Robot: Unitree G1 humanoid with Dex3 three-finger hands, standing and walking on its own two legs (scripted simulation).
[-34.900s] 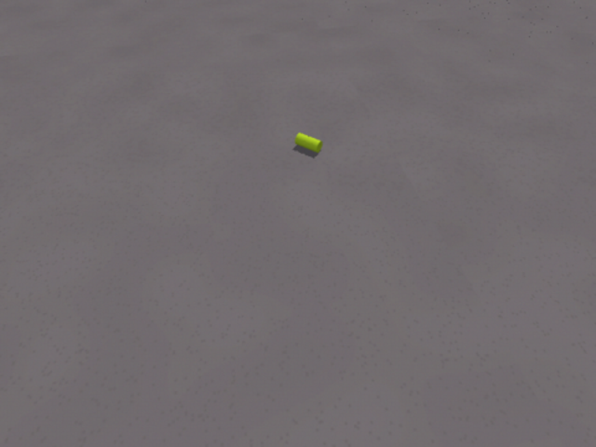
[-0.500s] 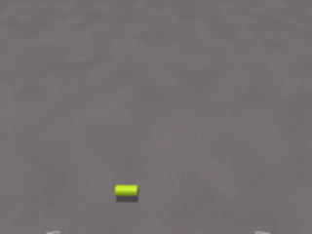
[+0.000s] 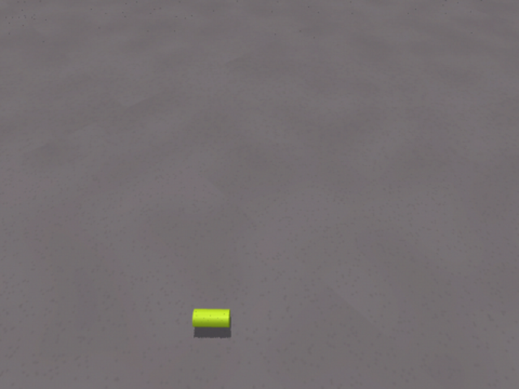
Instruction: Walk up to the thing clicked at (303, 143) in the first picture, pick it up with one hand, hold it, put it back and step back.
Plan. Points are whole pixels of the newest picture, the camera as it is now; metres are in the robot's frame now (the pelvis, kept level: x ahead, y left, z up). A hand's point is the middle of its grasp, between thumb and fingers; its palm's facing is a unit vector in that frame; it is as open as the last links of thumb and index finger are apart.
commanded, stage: stand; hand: left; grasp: from above
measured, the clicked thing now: (211, 317) +0.46 +0.18 -0.75
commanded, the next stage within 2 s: rise first in 0.72 s
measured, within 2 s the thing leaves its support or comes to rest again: neither
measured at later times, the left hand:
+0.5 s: hand out of the picture +0.08 +0.25 -0.16, palm faces -0.02 -0.94 -0.34, open 7.4 cm
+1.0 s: hand (122, 387) +0.15 +0.25 -0.17, palm faces +0.02 -0.95 -0.32, open 8.2 cm
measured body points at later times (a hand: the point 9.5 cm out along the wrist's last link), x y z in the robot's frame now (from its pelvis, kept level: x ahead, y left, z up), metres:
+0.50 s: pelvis +0.01 +0.00 +0.00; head +0.02 +0.00 +0.45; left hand +0.08 +0.30 -0.13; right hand +0.09 -0.30 -0.13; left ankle +0.01 +0.14 -0.75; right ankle -0.01 -0.14 -0.75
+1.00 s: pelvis +0.00 +0.00 -0.01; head +0.06 +0.00 +0.43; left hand +0.15 +0.30 -0.14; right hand +0.11 -0.28 -0.14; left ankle +0.01 +0.14 -0.75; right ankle -0.01 -0.14 -0.75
